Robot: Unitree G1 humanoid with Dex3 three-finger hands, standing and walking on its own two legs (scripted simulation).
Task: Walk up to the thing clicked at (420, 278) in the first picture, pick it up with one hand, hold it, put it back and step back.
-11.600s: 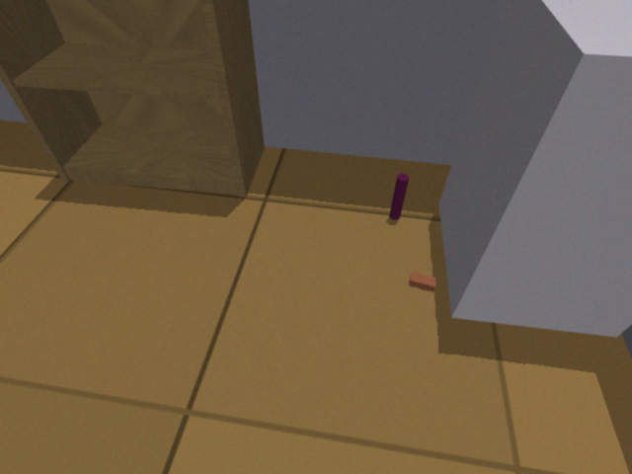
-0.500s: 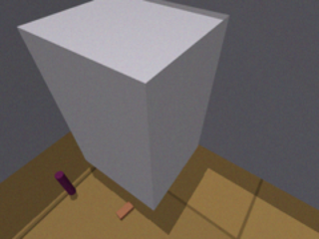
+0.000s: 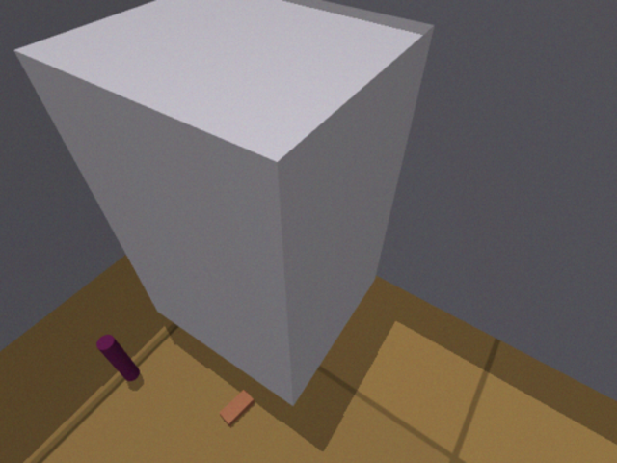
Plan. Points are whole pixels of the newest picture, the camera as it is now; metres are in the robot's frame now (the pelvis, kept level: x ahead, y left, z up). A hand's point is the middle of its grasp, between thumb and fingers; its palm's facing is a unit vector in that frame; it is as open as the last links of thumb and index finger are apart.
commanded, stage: walk up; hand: left
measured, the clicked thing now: (237, 407) +0.44 +0.24 -0.77
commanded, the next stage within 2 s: none
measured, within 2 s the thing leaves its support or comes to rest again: neither
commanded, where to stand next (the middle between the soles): +0.06 +0.00 m, yaw -1 degrees
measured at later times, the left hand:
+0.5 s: hand out of the picture +0.06 +0.28 -0.20, palm faces -0.01 -0.94 -0.34, open 7.4 cm
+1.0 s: hand out of the picture -0.02 +0.28 -0.14, palm faces +0.00 -0.89 -0.46, open 7.4 cm
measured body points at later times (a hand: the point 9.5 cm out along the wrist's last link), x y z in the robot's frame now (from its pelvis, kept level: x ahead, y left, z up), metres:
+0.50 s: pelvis -0.08 +0.01 -0.05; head -0.04 +0.04 +0.40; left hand +0.06 +0.32 -0.17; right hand -0.02 -0.32 -0.14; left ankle -0.06 +0.12 -0.75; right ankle +0.00 -0.11 -0.72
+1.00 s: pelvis -0.02 -0.01 -0.02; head -0.01 -0.03 +0.43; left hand -0.02 +0.33 -0.11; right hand +0.04 -0.34 -0.14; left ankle +0.07 +0.13 -0.71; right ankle -0.08 -0.14 -0.75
